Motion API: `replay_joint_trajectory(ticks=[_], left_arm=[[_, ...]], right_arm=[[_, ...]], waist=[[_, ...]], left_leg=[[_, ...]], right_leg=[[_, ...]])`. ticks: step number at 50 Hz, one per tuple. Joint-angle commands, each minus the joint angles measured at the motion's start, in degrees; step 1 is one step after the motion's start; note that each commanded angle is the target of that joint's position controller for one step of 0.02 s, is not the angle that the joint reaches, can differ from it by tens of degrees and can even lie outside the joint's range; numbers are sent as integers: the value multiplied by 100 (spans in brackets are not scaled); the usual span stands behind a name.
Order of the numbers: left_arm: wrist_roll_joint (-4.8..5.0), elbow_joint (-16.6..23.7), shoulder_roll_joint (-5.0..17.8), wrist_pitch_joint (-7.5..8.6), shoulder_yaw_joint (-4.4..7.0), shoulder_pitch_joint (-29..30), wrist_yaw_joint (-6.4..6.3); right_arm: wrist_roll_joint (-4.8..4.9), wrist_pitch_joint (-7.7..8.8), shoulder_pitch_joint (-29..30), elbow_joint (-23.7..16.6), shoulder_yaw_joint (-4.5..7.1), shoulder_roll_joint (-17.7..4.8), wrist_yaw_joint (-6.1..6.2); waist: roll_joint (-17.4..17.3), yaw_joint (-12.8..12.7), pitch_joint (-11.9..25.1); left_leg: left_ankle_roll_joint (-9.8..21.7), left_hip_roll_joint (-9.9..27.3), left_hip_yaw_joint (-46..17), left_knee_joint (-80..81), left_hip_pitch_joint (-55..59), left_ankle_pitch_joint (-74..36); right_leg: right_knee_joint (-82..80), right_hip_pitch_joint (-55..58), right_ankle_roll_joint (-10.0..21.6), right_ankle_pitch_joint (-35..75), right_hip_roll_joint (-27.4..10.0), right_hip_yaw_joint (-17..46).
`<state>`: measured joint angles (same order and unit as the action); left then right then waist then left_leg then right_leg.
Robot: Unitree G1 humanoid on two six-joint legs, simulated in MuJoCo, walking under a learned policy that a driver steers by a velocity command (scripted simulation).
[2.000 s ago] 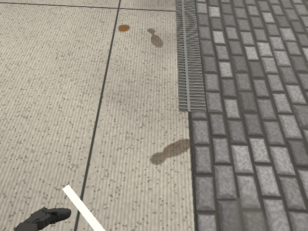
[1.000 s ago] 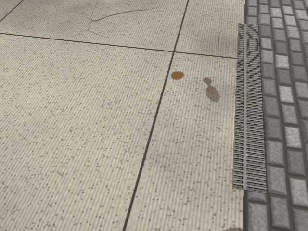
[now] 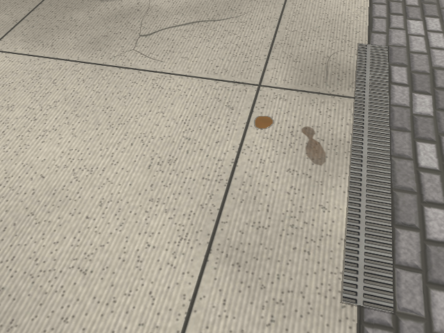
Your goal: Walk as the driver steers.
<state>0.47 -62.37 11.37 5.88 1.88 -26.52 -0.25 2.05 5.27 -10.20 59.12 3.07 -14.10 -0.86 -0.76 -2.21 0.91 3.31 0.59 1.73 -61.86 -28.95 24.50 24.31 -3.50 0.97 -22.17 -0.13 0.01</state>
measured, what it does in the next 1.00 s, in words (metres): walks ahead, turning right: left foot, then right foot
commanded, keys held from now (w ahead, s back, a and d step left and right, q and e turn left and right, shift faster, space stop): w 0.18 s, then w+e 0.18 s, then e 0.64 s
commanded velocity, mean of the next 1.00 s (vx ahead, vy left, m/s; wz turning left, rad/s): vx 0.27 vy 0.00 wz -0.35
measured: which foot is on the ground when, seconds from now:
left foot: up 0.00-0.22, down 0.24-0.72, up 0.74-1.00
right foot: down 0.00-0.26, up 0.28-0.72, down 0.74-1.00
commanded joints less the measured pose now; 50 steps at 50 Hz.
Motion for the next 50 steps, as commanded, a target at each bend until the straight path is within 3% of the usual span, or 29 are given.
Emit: replay_joint_trajectory(ticks=[1, 3, 5, 8, 10, 11, 12, 13, 14, 15, 16, 17, 18, 20, 23, 27, 30, 33, 35, 36, 37, 38, 39, 40, 41, 42, 45, 47, 50], left_arm=[[-28, 75, 555, -71, 41, -558, -14], [-56, 278, 572, -121, 12, -170, -87], [-34, 318, 930, -82, 99, -228, -136], [80, 236, 1073, -43, 190, -316, -139], [60, 238, 1084, -104, 220, -268, -131], [15, 274, 1027, -155, 200, -225, -126], [-61, 411, 960, -177, 155, -119, -109], [-52, 527, 35, -115, -70, -846, -64], [119, 451, 186, 24, -24, -684, -47], [300, 695, 667, 87, 136, -55, -57], [299, 805, 753, 90, 166, 325, -103], [215, 806, 712, 36, 220, 451, -161], [180, 758, 581, -71, 259, 289, -183], [191, 718, 369, -268, 286, 124, -201], [89, 1063, 472, -396, 366, 573, -226], [-3, 1468, 357, -369, 299, 1389, -20], [-22, 1763, 431, -410, 285, 1880, 128], [-24, 2054, 657, -461, 352, 2041, 244], [-4, 2064, 885, -436, 462, 1580, 299], [-16, 1941, 1177, -393, 597, 1015, 260], [-55, 1987, 1827, -400, 771, 689, 112], [-172, 2159, 2088, -408, 737, 821, 68], [-158, 2284, 1785, -398, 640, 787, 132], [-113, 2388, 1580, -379, 606, 1231, 132], [13, 2440, 1373, -402, 560, 1655, 76], [49, 2495, 1221, -453, 507, 1893, 12], [-100, 2574, 1295, -501, 515, 1846, -84], [-63, 2592, 1414, -501, 560, 1692, -131], [-28, 2677, 1451, -559, 571, 1736, -194]], right_arm=[[1, 185, 1200, -737, 5, -219, -108], [-41, 135, 1501, -882, -93, 1, -172], [-66, 69, 1797, -1044, -139, 21, -194], [-16, 0, 1769, -1174, -47, -382, -169], [-30, 2, 1118, -1061, 116, -684, -134], [4, -14, 226, -805, 253, -885, -99], [-4, -37, -759, -581, 370, -1158, -40], [-163, -54, -1448, -432, 477, -1735, -26], [-166, -35, -1356, -403, 327, -1310, -65], [-128, 22, -739, -451, 223, -986, -71], [-121, 75, -185, -552, 149, -745, -79], [-176, 130, 179, -549, 100, -539, -108], [-251, 171, 366, -519, 67, -401, -117], [-305, 194, 421, -429, 40, -262, -94], [-361, 206, 430, -380, 74, -521, 42], [-328, 44, 345, -454, 126, -822, 292], [-213, -101, 64, -437, 187, -1045, 389], [-89, -284, -2, -481, 262, -1164, 418], [-38, -398, 113, -607, 304, -1194, 442], [-60, -442, -24, -632, 276, -1081, 427], [-274, -417, -193, -795, 172, -833, 373], [-498, -360, -472, -972, 39, -419, 269], [-290, -306, -337, -994, 91, -699, 182], [-68, -292, 30, -1121, 125, -839, 162], [-88, -325, 238, -1056, 157, -864, 230], [-159, -389, 353, -1039, 197, -932, 311], [-240, -469, 220, -1056, 191, -761, 341], [-233, -463, 288, -1099, 155, -657, 377], [-219, -484, 480, -1175, 150, -695, 397]], waist=[[594, -161, -759], [630, -91, -867], [825, -102, -860], [893, 119, -897], [951, 534, -384], [909, 962, 145], [691, 1384, 762], [-997, 1029, 1971], [-1273, 1066, 2112], [-1019, 895, 964], [-600, 686, 388], [-324, 476, 70], [-450, 239, -33], [-482, 59, -238], [-366, -88, -450], [-243, 77, -332], [-149, 278, -175], [-256, 252, -94], [-253, -22, 156], [60, -262, 480], [1117, -241, 935], [1760, 249, 1600], [1037, -21, 2271], [720, 34, 1676], [210, 153, 1006], [180, 234, 671], [523, 383, 606], [567, 318, 734], [730, 239, 763]], left_leg=[[5, 515, -124, 78, -2768, -539], [-141, 336, 136, 1296, -1553, -1460], [-195, 68, 348, 2176, -264, -2113], [-5, -1, 212, 2784, 177, -2259], [205, -208, 270, 2870, 1057, -2061], [340, -329, 305, 2920, 2150, -1982], [537, 304, -386, 2815, 3780, -1757], [1393, 2058, -3177, 3536, 5631, -202], [1454, 2340, -4684, 4716, 5186, 501], [1107, 2175, -3792, 4853, 4226, 610], [907, 2026, -2887, 4933, 3234, 79], [738, 1796, -2161, 5077, 2399, -507], [583, 1557, -1533, 5213, 1884, -825], [569, 1366, -743, 5369, 1339, -1906], [750, 1385, 9, 5314, 1201, -3777], [722, 1244, 721, 5117, 1450, -4289], [735, 1434, 773, 4807, 2124, -4460], [576, 1645, 768, 4185, 2746, -4839], [355, 1520, 884, 3128, 2862, -5432], [72, 1159, 1040, 2058, 2623, -5061], [-361, 689, 1127, 336, 1311, -2723], [-671, -435, 360, -1324, -343, 1753], [-621, -322, -700, -1889, -643, 1671], [-518, -144, -696, -1734, -1057, 1054], [-517, 120, -669, -1257, -1064, 550], [-533, 240, -657, -761, -848, 234], [-623, 31, -512, 90, -163, -226], [-708, -48, -586, 638, -159, -314], [-766, -97, -713, 1185, -71, -583]], right_leg=[[-1351, 1512, 998, 2462, -1668, 1634], [-1639, 345, 821, 2227, -1172, 856], [-2017, -475, 803, 2055, -1058, 554], [-1885, -40, 728, 2757, -1339, 483], [-817, 346, 532, 4906, -1384, 308], [220, 147, 402, 5515, -1197, 197], [1698, -965, 225, 4524, -969, 169], [4141, -2805, -127, 960, 45, 25], [5210, -3260, -13, -890, 209, 903], [5593, -3778, 110, -582, -97, 846], [5435, -3675, 211, -24, -439, 665], [5145, -3340, 248, 381, -656, 602], [4867, -2923, 294, 631, -831, 648], [4606, -2506, 302, 628, -833, 601], [4080, -2878, 111, 1023, -760, 551], [2399, -2758, -49, 2164, -672, 84], [1699, -2755, -36, 2221, -555, -130], [1332, -2761, 173, 1489, -383, -288], [800, -2131, 424, 1327, -43, -510], [201, -1229, 626, 2202, 190, -471], [242, 100, 1081, 4891, -886, 1088], [345, 1368, 2244, 6643, -2079, 3366], [-2, 1523, 2532, 5600, -2159, 3545], [-299, 931, 2244, 4044, -1929, 3088], [-463, 194, 1762, 3067, -1531, 2490], [-559, -464, 1495, 2523, -1274, 2140], [-631, -1200, 1352, 2684, -869, 1775], [-580, -1049, 1361, 2698, -888, 1893], [-606, -1096, 1263, 1779, -845, 2140]])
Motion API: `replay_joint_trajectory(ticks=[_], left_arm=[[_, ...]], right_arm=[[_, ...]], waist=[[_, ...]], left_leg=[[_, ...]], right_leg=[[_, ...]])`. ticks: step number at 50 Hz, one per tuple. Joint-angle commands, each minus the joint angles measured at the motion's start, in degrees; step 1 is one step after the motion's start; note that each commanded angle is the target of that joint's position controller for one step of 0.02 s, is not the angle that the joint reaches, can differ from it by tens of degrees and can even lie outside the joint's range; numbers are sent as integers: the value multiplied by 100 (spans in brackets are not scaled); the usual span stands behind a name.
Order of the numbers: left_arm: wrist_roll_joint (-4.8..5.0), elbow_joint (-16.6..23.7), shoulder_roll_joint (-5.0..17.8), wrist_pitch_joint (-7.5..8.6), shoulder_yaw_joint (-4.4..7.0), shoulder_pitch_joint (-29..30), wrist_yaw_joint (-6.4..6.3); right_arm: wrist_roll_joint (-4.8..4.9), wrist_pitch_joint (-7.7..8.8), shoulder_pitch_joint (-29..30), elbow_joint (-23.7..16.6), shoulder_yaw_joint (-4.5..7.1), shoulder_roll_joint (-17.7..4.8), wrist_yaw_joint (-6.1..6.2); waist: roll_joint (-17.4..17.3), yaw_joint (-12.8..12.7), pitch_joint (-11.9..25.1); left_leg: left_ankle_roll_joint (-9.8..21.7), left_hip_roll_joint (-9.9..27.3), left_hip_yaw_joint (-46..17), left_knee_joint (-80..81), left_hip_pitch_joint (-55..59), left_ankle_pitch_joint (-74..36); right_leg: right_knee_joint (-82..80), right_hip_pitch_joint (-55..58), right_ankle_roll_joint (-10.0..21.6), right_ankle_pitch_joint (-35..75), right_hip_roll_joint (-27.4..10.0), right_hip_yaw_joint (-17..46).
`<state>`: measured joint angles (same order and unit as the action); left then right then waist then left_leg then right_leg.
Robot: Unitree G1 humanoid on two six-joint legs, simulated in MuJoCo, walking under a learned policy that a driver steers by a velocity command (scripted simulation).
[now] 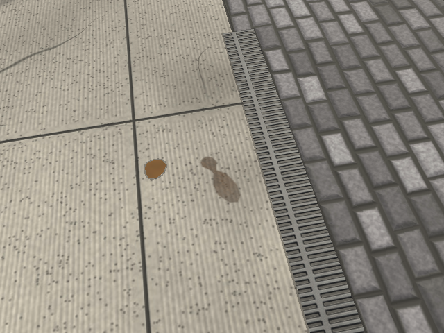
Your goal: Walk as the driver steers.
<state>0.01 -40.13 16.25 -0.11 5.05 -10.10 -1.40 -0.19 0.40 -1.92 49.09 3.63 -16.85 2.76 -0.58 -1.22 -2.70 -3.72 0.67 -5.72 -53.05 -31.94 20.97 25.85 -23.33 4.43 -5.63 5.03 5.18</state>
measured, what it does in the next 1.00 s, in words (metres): steps on the spot, turning right: left foot, then right foot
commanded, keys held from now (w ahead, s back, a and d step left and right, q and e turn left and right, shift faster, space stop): e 1.00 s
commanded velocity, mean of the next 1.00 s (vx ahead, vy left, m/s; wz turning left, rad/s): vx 0.01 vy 0.00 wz -0.59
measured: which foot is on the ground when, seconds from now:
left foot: up 0.00-0.18, down 0.20-0.64, up 0.66-1.00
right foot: down 0.00-0.20, up 0.22-0.62, down 0.64-1.00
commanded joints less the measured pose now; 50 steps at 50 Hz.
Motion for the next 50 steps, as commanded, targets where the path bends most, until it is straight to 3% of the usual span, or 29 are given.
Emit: replay_joint_trajectory(ticks=[1, 6, 9, 10, 11, 12, 13, 15, 16, 19, 22, 24, 28, 30, 31, 32, 33, 34, 35, 36, 37, 38, 40, 44, 50], left_arm=[[14, 478, 954, 18, 250, 118, -91], [2, 577, 925, -74, 235, 142, -111], [83, 668, 862, -159, 197, 269, -138], [87, 695, 637, -185, 131, 107, -145], [118, 842, 356, -157, 76, -94, -124], [11, 868, 909, -66, 215, -54, -82], [41, 733, 1177, -64, 317, -194, -47], [48, 495, 971, -176, 306, -394, -72], [61, 503, 812, -224, 258, -386, -57], [144, 794, 580, -239, 141, 107, -19], [115, 1014, 485, -232, 68, 352, 38], [101, 1096, 449, -236, 32, 383, 97], [118, 1152, 583, -304, 95, 268, 195], [122, 1080, 569, -324, 142, -13, 241], [110, 982, 660, -322, 206, -256, 216], [117, 936, 1038, -305, 343, -565, 146], [57, 1116, 1721, -276, 438, -605, 51], [-126, 1136, 1516, -121, 372, -798, 140], [-131, 1085, 1358, -6, 307, -573, 175], [-36, 1049, 1209, 42, 270, -239, 147], [41, 1084, 1052, 33, 210, -4, 115], [64, 1111, 1037, 10, 178, 183, 85], [4, 1132, 1014, -10, 148, 228, 33], [29, 1078, 1103, -47, 181, 108, -35], [46, 1102, 1192, -131, 213, 176, 26]], right_arm=[[16, 4, -289, -199, 100, -444, 29], [64, 131, -294, -275, 118, -518, -68], [67, 216, -871, -149, 179, -607, -164], [-20, 205, -1102, -122, 276, -960, -157], [-151, 124, -860, -201, 373, -1484, -108], [-283, 126, -752, -345, 307, -1165, -113], [-235, 130, -416, -519, 234, -883, -80], [-46, 97, -150, -612, 170, -604, -38], [-12, 77, -209, -616, 143, -584, -15], [-59, -18, -586, -583, 170, -693, 45], [-45, -71, -808, -596, 248, -910, 57], [-17, -83, -729, -658, 306, -1060, 11], [96, -61, -684, -703, 371, -1191, -109], [203, -53, -571, -705, 381, -1189, -133], [221, -38, -728, -635, 344, -1028, -149], [84, -21, -1011, -576, 273, -750, -185], [-269, 1, -929, -889, 93, -305, -235], [-122, 40, -369, -1070, 193, -648, -187], [47, 20, -180, -1106, 257, -835, -157], [63, -5, -258, -1057, 281, -854, -122], [1, -33, -331, -964, 301, -873, -77], [-47, -51, -447, -958, 315, -885, -66], [-36, -41, -614, -934, 294, -765, -93], [-19, -24, -401, -1052, 204, -553, -111], [48, 70, -337, -1195, 218, -609, -226]], waist=[[773, 115, 1077], [1027, 63, 988], [967, 378, 1001], [395, 341, 1085], [-1372, -52, 837], [-1516, 79, 813], [-1014, -31, 759], [-658, -67, 606], [-661, -10, 516], [-819, 272, 418], [-943, 447, 573], [-992, 456, 603], [-1052, 389, 584], [-961, 157, 613], [-739, 69, 698], [171, 35, 926], [2018, 228, 970], [1504, -313, 1449], [1057, -211, 1100], [887, -19, 840], [703, 76, 763], [724, 200, 732], [772, 281, 867], [822, 142, 834], [982, 48, 757]], left_leg=[[-66, -129, 9, 463, 278, -296], [35, -249, -21, 1367, 693, -208], [257, -168, 137, 2944, 1743, -1012], [545, 693, -496, 3348, 2472, -1195], [1347, 1897, -1947, 3629, 2840, -2099], [2000, 2438, -2571, 3742, 2439, -2549], [1887, 2195, -1963, 3593, 2357, -2655], [1387, 1499, -932, 3399, 2444, -2468], [1408, 1426, -672, 3405, 2424, -2691], [1528, 1325, -160, 3519, 2755, -2822], [1629, 1539, 0, 3491, 3097, -2950], [1623, 1618, 215, 3496, 2890, -3004], [1511, 1767, 414, 3302, 2717, -2964], [1255, 1734, 603, 2880, 2596, -2808], [972, 1569, 841, 2419, 2290, -2467], [497, 1179, 1323, 1304, 1385, -1463], [-40, 388, 1502, -576, -457, 1865], [-82, 98, 511, -1518, -755, 1988], [-16, 213, 312, -1824, -852, 1517], [46, 290, 244, -1680, -883, 971], [45, 341, 187, -1501, -799, 618], [8, 270, 214, -1439, -539, 322], [-46, 116, 265, -1238, -233, -34], [-125, -27, 188, 21, -32, -161], [-4, -276, 120, 1211, 694, 67]], right_leg=[[-785, 824, 875, -197, -1328, 1710], [-635, 914, 743, -290, -1254, 2188], [-195, 703, 425, 37, -950, 2169], [496, 94, 123, -850, -580, 1777], [1749, -1211, -212, -2604, 462, 513], [3071, -1455, -473, -3061, 199, 445], [3700, -1381, -548, -2633, 5, 490], [4265, -1489, -736, -1966, -92, 295], [4496, -1547, -824, -1820, -128, 215], [3893, -1683, -978, -1483, -338, -183], [3043, -1396, -1033, -1540, -600, -328], [2482, -873, -959, -1589, -689, -525], [1468, -120, -694, -1487, -625, -825], [417, 492, -422, -854, -508, -974], [-159, 1139, -233, -331, -380, -935], [-400, 2261, 46, 1137, -868, -110], [-103, 3089, 901, 3697, -2449, 2033], [-382, 2602, 1763, 3169, -2856, 2508], [-499, 2375, 1550, 2576, -2482, 1983], [-511, 2116, 1191, 2066, -2122, 1565], [-515, 1922, 961, 1769, -1907, 1372], [-542, 1617, 905, 1830, -1765, 1228], [-582, 1464, 916, 1750, -1618, 1149], [-522, 1492, 916, 1071, -1512, 1382], [-341, 1184, 896, 626, -1439, 2141]])
Over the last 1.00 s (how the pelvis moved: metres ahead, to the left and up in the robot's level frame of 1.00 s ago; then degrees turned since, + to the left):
0.39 0.01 0.00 -23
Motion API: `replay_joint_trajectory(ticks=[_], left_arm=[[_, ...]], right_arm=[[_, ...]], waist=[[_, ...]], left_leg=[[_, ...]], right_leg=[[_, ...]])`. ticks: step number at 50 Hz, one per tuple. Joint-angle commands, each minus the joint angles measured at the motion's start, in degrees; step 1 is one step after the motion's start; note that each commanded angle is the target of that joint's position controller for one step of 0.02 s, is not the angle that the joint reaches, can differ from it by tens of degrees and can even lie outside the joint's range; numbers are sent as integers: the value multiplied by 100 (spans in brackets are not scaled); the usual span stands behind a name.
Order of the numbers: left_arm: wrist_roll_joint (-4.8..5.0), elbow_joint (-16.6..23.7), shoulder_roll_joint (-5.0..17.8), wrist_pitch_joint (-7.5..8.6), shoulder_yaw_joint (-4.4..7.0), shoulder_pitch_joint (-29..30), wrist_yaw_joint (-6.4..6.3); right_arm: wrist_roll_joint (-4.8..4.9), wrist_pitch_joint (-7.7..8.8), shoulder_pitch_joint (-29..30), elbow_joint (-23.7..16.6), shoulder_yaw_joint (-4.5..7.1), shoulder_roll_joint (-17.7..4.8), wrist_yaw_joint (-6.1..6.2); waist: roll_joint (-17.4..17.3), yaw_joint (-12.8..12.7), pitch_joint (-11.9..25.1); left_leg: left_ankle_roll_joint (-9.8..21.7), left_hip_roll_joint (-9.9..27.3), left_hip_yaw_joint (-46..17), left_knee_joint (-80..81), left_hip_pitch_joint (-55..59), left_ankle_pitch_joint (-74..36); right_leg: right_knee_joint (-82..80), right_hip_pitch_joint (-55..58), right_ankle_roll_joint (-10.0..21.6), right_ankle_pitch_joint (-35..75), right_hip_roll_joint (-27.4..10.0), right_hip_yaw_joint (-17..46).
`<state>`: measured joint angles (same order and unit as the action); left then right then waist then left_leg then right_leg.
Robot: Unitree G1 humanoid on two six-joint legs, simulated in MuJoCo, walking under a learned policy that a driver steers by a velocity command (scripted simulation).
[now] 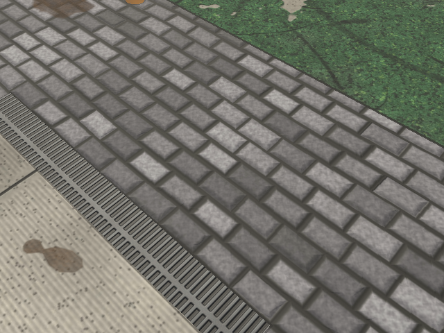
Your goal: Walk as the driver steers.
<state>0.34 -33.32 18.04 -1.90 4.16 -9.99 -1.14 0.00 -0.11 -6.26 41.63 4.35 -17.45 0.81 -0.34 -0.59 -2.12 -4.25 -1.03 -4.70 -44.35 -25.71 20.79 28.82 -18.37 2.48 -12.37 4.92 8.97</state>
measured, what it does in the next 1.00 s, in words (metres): walks ahead: left foot, then right foot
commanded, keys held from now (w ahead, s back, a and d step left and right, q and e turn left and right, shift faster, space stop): e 0.08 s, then no key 0.04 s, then w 0.30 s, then no key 0.58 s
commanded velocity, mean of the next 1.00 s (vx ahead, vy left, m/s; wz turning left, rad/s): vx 0.14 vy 0.00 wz -0.19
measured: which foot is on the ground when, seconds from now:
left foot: up 0.00-0.08, down 0.10-0.50, up 0.52-0.82, down 0.84-1.00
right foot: down 0.00-0.10, up 0.12-0.48, down 0.50-1.00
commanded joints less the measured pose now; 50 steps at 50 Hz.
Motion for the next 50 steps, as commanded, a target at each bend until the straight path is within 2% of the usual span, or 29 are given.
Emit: replay_joint_trajectory(ticks=[1, 4, 5, 6, 7, 8, 9, 10, 11, 14, 17, 19, 22, 24, 25, 26, 27, 28, 30, 33, 35, 38, 41, 42, 43, 44, 45, 46, 50], left_arm=[[31, 427, 1007, 35, 300, 198, 10], [128, 462, 890, -17, 261, 385, -25], [63, 455, 600, -14, 174, 151, -41], [63, 530, 463, 33, 151, -110, -43], [-37, 451, 933, 97, 279, -103, -64], [16, 352, 1079, 101, 345, -105, -45], [13, 244, 942, 75, 320, -131, -37], [-17, 216, 789, 67, 275, -125, -23], [0, 192, 616, 87, 218, -80, 11], [33, 240, 399, 238, 108, 237, 86], [32, 269, 173, 395, -11, 485, 138], [69, 232, 187, 470, -23, 463, 179], [109, 59, 261, 535, 12, 72, 222], [74, -114, 389, 514, 88, -526, 159], [-3, -118, 723, 493, 155, -1015, 87], [-107, -136, 1427, 435, 314, -1127, 88], [-64, -200, 1039, 458, 237, -1259, 117], [-37, -215, 747, 491, 124, -1055, 142], [14, -195, 543, 510, 48, -557, 172], [-92, -284, 360, 485, -27, -178, 89], [-109, -350, 384, 446, -27, -48, 47], [-56, -562, 566, 384, 21, -287, 56], [55, -668, 479, 362, -24, -118, 80], [32, -756, 375, 386, -61, -274, 92], [-120, -795, 237, 435, -110, -429, 92], [-185, -920, 102, 451, -134, -1111, 86], [-191, -990, 174, 415, -156, -951, 57], [-140, -973, 289, 361, -127, -737, 43], [-102, -1016, 373, 153, -88, -646, -21]], right_arm=[[40, 147, 56, -467, 154, -557, -54], [11, 222, -396, -387, 213, -605, -100], [-87, 212, -586, -407, 286, -944, -70], [-212, 148, -397, -404, 354, -1385, -55], [-234, 180, -463, -483, 295, -1067, -46], [-161, 197, -340, -533, 210, -814, -14], [-61, 196, -239, -519, 172, -688, 7], [38, 209, -275, -490, 147, -643, 33], [43, 218, -410, -442, 114, -618, 63], [8, 255, -799, -349, 124, -674, 74], [57, 286, -930, -307, 168, -851, 50], [100, 291, -1047, -259, 196, -976, 2], [190, 243, -1049, -201, 168, -998, -87], [109, 255, -1048, -166, 24, -631, -117], [-37, 307, -904, -315, -128, -209, -143], [-70, 394, -975, -582, -187, -77, -94], [5, 388, -856, -534, -29, -631, -53], [53, 355, -883, -494, 35, -795, -79], [12, 257, -862, -383, 29, -678, -83], [-19, 190, -904, -268, -62, -299, -89], [-32, 173, -716, -282, -141, -130, -87], [-1, 133, -393, -405, -128, -259, -80], [-30, 122, -380, -444, -98, -310, -81], [-92, 132, -394, -459, -74, -413, -54], [-118, 131, -460, -517, -13, -715, 11], [-124, 98, -325, -516, 1, -821, 45], [-41, 61, -126, -578, -68, -462, 17], [-15, 48, -13, -587, -100, -332, -22], [-28, 145, 13, -541, -107, -346, -119]], waist=[[982, 1, 719], [874, 296, 805], [181, 200, 1023], [-1462, -159, 707], [-1324, 73, 781], [-904, 50, 642], [-741, 11, 475], [-844, 72, 329], [-856, 150, 236], [-870, 353, 118], [-954, 467, 99], [-1003, 473, 48], [-828, 189, -6], [-612, -149, 375], [212, -314, 886], [1679, -208, 937], [1150, -392, 757], [969, -250, 553], [720, -71, 348], [712, 180, 384], [800, 163, 441], [784, 15, 539], [571, 190, 491], [368, 209, 514], [-18, 132, 738], [-663, -275, 1054], [-658, -97, 986], [-587, -20, 748], [-342, 19, 633]], left_leg=[[89, -131, 14, 582, 187, 80], [321, 7, 63, 2207, 1280, -1157], [663, 991, -707, 2429, 1988, -1704], [1588, 2065, -2091, 2625, 2129, -2891], [2201, 2530, -2676, 2816, 1906, -2189], [2049, 2214, -2282, 2891, 1827, -963], [1728, 1784, -1871, 2995, 1821, 247], [1557, 1582, -1746, 3108, 1967, 847], [1519, 1498, -1612, 3201, 2008, 923], [1518, 1362, -1211, 3423, 2127, 700], [1521, 1343, -879, 3451, 1856, 181], [1559, 1377, -755, 3408, 1537, 70], [1525, 1417, -710, 3091, 1087, -88], [1118, 1129, -390, 2277, 721, -994], [671, 620, 182, 818, 225, -544], [305, 67, 703, -502, -1051, 956], [188, 283, 353, -1498, -1393, 1550], [212, 417, 231, -1859, -1510, 1286], [197, 574, 269, -1706, -1433, 640], [73, 522, 386, -862, -480, -236], [63, 423, 495, -2, 122, -594], [152, 294, 535, 642, 512, -918], [428, 219, 545, 1682, 1160, -1628], [537, 329, 363, 2122, 1624, -2496], [675, 836, -140, 2003, 2262, -4174], [1157, 1188, -401, 1571, 2732, -4571], [1330, 1124, -429, 1569, 2522, -4076], [1251, 945, -344, 1578, 2317, -3560], [1055, 709, -138, 1450, 1946, -3457]], right_leg=[[-564, 738, 1061, 1408, -1405, 1899], [-127, 457, 638, 1151, -1025, 1907], [634, -70, 283, -35, -658, 1414], [1691, -1265, -107, -2077, 370, 191], [3051, -1514, -366, -2539, 70, 100], [3513, -1673, -394, -2036, -107, 142], [3593, -1808, -453, -1597, -200, 53], [3622, -2085, -507, -1258, -214, 16], [3628, -2161, -539, -1041, -226, -45], [2822, -2063, -551, -721, -388, -536], [1635, -1322, -488, -673, -560, -870], [1011, -720, -402, -816, -500, -1027], [-185, 351, -172, -61, -367, -1176], [-689, 1664, -15, 320, -476, -908], [-836, 2520, 223, 1012, -1466, 255], [-1106, 2789, 1108, 1462, -2640, 1927], [-1134, 2530, 1512, 1755, -2758, 2096], [-1064, 2382, 1405, 2123, -2515, 1585], [-1157, 2004, 1111, 2701, -2067, 790], [-1243, 1293, 971, 3571, -1616, -57], [-1150, 1025, 894, 3762, -1423, -404], [-1004, 1099, 943, 3826, -1603, -242], [-737, 971, 741, 2914, -1559, -107], [-627, 845, 515, 2328, -1372, -115], [-336, 630, 208, 1468, -1056, -313], [-369, 336, -81, 239, -742, -493], [-428, 419, -253, -185, -684, -584], [-441, 347, -297, -186, -635, -625], [-380, 621, -244, 561, -675, -576]])
Over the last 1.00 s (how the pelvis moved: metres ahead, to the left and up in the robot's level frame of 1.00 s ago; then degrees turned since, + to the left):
0.03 0.00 0.00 -36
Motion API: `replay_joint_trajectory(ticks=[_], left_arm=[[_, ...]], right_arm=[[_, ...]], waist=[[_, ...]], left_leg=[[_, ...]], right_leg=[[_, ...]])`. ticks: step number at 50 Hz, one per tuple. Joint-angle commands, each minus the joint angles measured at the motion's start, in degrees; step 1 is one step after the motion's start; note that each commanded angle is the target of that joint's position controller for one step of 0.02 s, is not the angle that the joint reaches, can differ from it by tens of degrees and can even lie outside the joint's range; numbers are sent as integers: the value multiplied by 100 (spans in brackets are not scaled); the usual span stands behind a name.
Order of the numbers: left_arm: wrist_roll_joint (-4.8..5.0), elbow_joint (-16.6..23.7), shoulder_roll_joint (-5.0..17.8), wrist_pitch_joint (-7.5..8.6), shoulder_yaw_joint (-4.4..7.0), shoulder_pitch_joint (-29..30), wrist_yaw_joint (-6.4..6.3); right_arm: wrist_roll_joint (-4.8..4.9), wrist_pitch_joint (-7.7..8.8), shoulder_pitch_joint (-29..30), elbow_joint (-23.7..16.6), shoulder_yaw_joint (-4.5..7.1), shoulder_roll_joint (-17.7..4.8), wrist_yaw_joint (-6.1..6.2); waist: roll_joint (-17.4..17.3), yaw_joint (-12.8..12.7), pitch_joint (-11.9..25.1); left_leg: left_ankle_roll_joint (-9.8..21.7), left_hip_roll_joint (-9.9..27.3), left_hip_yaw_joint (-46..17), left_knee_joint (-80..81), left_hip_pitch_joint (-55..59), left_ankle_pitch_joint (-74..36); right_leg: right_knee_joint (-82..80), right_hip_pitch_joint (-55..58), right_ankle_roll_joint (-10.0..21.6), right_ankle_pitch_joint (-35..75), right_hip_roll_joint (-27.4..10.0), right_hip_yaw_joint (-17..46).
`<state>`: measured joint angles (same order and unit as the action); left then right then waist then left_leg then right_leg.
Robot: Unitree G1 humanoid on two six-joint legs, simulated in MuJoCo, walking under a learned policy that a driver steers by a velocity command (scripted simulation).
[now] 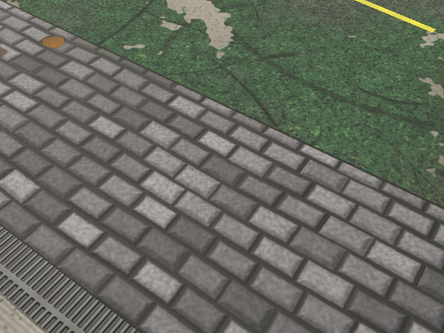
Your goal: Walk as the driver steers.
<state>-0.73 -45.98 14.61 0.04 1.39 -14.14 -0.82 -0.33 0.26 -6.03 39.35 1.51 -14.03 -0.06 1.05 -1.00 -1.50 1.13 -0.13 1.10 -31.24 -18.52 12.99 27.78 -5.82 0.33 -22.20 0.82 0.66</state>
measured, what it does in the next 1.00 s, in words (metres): walks ahead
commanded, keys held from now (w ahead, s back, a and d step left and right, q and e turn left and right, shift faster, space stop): no key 0.50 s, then w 0.50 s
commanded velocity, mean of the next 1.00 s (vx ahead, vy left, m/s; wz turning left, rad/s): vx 0.15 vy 0.00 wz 0.00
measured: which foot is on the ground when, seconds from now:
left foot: down 0.00-1.00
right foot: down 0.00-0.88, up 0.90-1.00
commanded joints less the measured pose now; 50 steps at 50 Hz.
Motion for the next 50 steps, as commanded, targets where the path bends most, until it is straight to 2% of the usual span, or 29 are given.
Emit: replay_joint_trajectory(ticks=[1, 5, 12, 25, 26, 28, 29, 31, 33, 34, 35, 36, 37, 38, 39, 40, 41, 42, 43, 44, 45, 46, 47, 48, 49, 50], left_arm=[[7, 222, 698, -65, 188, -241, -64], [21, 112, 662, -134, 200, -229, -95], [18, -123, 606, -197, 213, -229, -155], [29, -720, 455, -54, 193, -430, -220], [42, -800, 417, -45, 189, -554, -218], [95, -790, 470, -17, 209, -543, -227], [109, -755, 443, 24, 202, -567, -232], [144, -779, 361, 169, 181, -756, -216], [157, -906, 379, 304, 188, -1071, -180], [168, -993, 493, 358, 218, -1318, -166], [182, -1072, 764, 405, 293, -1554, -144], [200, -1021, 1001, 437, 359, -1274, -124], [199, -982, 878, 460, 343, -1213, -109], [198, -1002, 795, 464, 335, -1272, -84], [205, -1006, 797, 437, 343, -1279, -53], [223, -967, 812, 391, 344, -1144, -29], [222, -859, 849, 354, 342, -801, -20], [187, -781, 885, 351, 346, -655, -21], [175, -650, 812, 366, 322, -391, -33], [143, -445, 330, 461, 186, -544, -56], [218, -392, 394, 581, 211, -414, -52], [365, -369, 518, 652, 254, -345, -3], [393, -385, 511, 679, 251, -296, 25], [332, -387, 497, 673, 284, -214, 24], [261, -406, 534, 629, 331, -219, 23], [227, -434, 467, 584, 332, -294, 49]], right_arm=[[4, 129, 10, -299, 170, -662, -45], [3, 151, 106, -226, 166, -651, -58], [3, 120, 224, 2, 168, -617, -35], [23, 45, 194, 652, 202, -562, 119], [35, 28, 76, 756, 212, -570, 131], [98, -2, -42, 857, 278, -710, 158], [105, 24, -29, 865, 285, -734, 159], [145, 151, -29, 876, 280, -677, 115], [174, 278, 176, 802, 274, -603, 50], [187, 352, 446, 701, 249, -501, 15], [204, 448, 752, 584, 212, -352, -25], [249, 535, 819, 528, 209, -384, -54], [221, 600, 826, 520, 222, -493, -76], [233, 640, 806, 505, 219, -501, -109], [254, 646, 752, 514, 202, -455, -142], [277, 637, 546, 592, 206, -444, -176], [271, 615, -9, 814, 256, -475, -194], [231, 573, -728, 1100, 384, -677, -190], [224, 534, -1735, 1345, 536, -1040, -153], [170, 505, -2478, 1441, 639, -1587, -127], [109, 539, -2085, 1395, 457, -1179, -129], [88, 563, -1518, 1285, 338, -891, -118], [76, 581, -1173, 1191, 277, -708, -133], [63, 587, -981, 1141, 238, -654, -157], [32, 581, -898, 1136, 196, -581, -160], [15, 560, -932, 1160, 178, -562, -152]], waist=[[-451, 54, 602], [-292, 37, 627], [-153, 20, 386], [-194, 71, 52], [-213, 66, 153], [-190, 109, -125], [-286, 83, -317], [-411, 9, -517], [-163, -135, -510], [173, -264, -530], [726, -376, -639], [1093, -258, -963], [962, -242, -988], [854, -218, -927], [775, -176, -848], [732, -38, -754], [740, 282, -492], [660, 588, -33], [123, 1074, 482], [-1423, 1176, 1064], [-1221, 914, 814], [-873, 624, 87], [-519, 450, -169], [-307, 338, -369], [-365, 239, -371], [-473, 178, -321]], left_leg=[[503, 602, -690, 102, 1206, -2770], [505, 565, -647, 68, 1148, -2811], [459, 487, -613, 236, 945, -1978], [348, 368, -583, 537, 849, -680], [356, 308, -543, 572, 889, 75], [436, 255, -605, 668, 548, 2155], [500, 351, -792, 801, 300, 2730], [607, 537, -1148, 956, 68, 2969], [534, 393, -972, 687, -259, 2530], [375, 114, -539, 206, -671, 2032], [180, -214, 41, -617, -1256, 1244], [210, -144, 223, -946, -1748, 804], [281, 36, 68, -1090, -2002, 1034], [349, 111, 46, -1028, -2164, 1302], [398, 147, 91, -749, -2034, 1355], [433, 93, 208, -253, -1410, 969], [454, -160, 441, 269, -35, 214], [461, -393, 460, 167, 1423, -326], [734, 186, -477, 436, 2682, 41], [1493, 1694, -3189, 1459, 3753, 984], [1700, 2199, -4252, 2004, 3358, 1084], [1577, 2155, -3553, 2030, 2740, 1020], [1401, 1889, -2883, 2148, 2316, 894], [1261, 1647, -2321, 2258, 1994, 473], [1107, 1393, -1806, 2337, 1773, -19], [1057, 1246, -1480, 2387, 1642, -451]], right_leg=[[-261, -538, -28, 1675, -280, 265], [-232, -348, -45, 1838, -298, 264], [-348, -354, -56, 1392, -296, 238], [-500, -670, -43, 769, -276, 165], [-497, -676, -5, 223, -218, 96], [-339, -1045, 220, -1014, -177, 84], [-290, -1198, 324, -1373, -214, 132], [-260, -1283, 487, -1449, -316, 262], [-610, -905, 700, -1441, -507, 568], [-1033, -486, 886, -1611, -751, 1002], [-1636, 26, 1156, -1792, -1291, 1852], [-1836, 262, 1351, -1136, -1865, 2478], [-1719, 509, 1378, -136, -2027, 2505], [-1576, 847, 1314, 571, -2038, 2327], [-1466, 957, 1210, 856, -1962, 2066], [-1382, 724, 1055, 1081, -1783, 1696], [-1136, 53, 853, 1740, -1449, 1167], [-526, -604, 696, 2744, -1118, 781], [925, -1433, 365, 3109, -646, 202], [3181, -2753, -40, 1089, 70, -138], [4195, -3388, 51, -705, 47, 596], [4538, -3743, 241, -462, -321, 691], [4411, -3713, 351, 77, -604, 585], [4113, -3688, 359, 472, -781, 467], [3875, -3460, 338, 751, -909, 395], [3750, -3290, 284, 933, -940, 307]])
Over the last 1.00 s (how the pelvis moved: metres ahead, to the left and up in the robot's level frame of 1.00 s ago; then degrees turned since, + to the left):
0.15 -0.03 -0.01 -9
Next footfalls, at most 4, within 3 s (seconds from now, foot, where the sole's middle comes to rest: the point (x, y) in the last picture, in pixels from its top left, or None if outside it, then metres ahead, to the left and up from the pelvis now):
1.36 right None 0.48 -0.10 -0.77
1.92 left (181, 251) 0.76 0.16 -0.77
2.42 right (214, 174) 1.09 0.06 -0.77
2.92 left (130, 145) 1.23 0.41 -0.77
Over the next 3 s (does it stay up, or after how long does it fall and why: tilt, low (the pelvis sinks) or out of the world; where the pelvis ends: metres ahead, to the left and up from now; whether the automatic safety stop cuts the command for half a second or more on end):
stays up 1.16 0.26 0.00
